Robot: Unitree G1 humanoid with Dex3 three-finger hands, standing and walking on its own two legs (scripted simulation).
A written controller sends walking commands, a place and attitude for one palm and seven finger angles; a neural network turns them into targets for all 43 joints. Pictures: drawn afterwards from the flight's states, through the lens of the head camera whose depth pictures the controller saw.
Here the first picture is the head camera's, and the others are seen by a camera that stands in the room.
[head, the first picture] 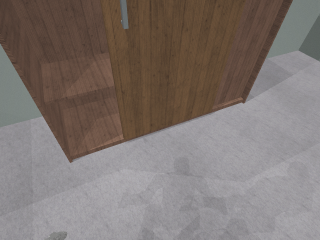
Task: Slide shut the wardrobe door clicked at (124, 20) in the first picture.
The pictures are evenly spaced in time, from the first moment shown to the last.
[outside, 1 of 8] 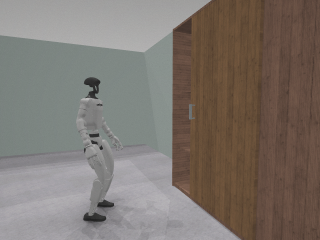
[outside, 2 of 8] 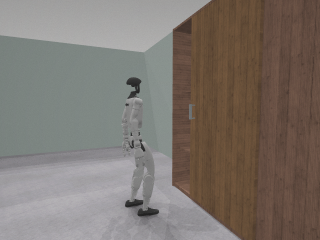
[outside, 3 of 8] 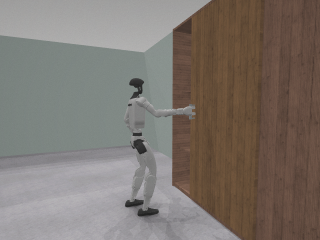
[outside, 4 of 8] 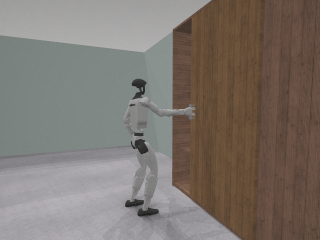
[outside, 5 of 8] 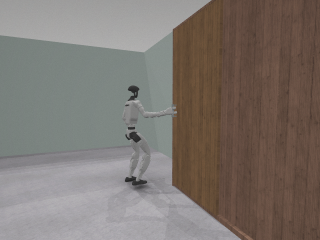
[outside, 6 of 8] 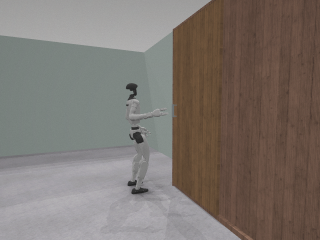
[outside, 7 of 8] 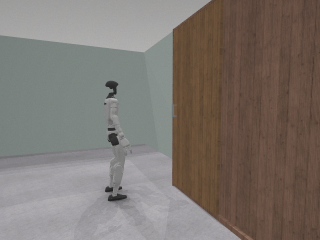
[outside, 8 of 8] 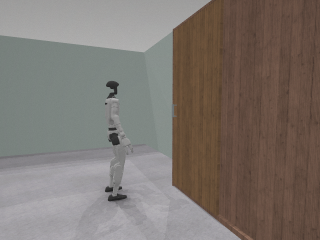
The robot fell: no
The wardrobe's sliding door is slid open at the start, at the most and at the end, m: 0.39 0.39 0.01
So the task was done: yes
